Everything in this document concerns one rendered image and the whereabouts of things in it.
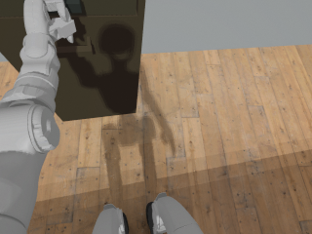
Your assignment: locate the robot left forearm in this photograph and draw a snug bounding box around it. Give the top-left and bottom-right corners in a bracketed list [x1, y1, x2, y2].
[0, 32, 60, 116]

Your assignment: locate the robot thigh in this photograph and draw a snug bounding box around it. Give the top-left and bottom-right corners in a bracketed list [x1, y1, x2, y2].
[151, 196, 204, 234]
[92, 208, 125, 234]

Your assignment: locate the robot left upper arm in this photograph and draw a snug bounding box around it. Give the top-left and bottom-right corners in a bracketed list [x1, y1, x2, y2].
[0, 104, 60, 234]

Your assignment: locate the robot left hand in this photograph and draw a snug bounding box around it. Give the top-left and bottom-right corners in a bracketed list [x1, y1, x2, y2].
[23, 0, 77, 43]

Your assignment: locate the left robot thigh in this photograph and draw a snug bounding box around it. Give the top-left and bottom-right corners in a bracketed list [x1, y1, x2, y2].
[92, 208, 125, 234]

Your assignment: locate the handle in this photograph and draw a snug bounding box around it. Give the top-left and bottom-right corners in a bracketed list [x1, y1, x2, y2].
[23, 0, 82, 14]
[56, 45, 94, 59]

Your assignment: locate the cabinet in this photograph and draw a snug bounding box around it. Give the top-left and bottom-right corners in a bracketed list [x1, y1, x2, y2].
[0, 0, 146, 122]

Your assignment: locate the right robot thigh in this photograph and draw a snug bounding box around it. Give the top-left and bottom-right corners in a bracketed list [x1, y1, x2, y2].
[151, 196, 204, 234]

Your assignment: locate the drawer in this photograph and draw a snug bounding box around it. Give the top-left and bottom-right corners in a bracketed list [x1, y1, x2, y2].
[0, 0, 137, 17]

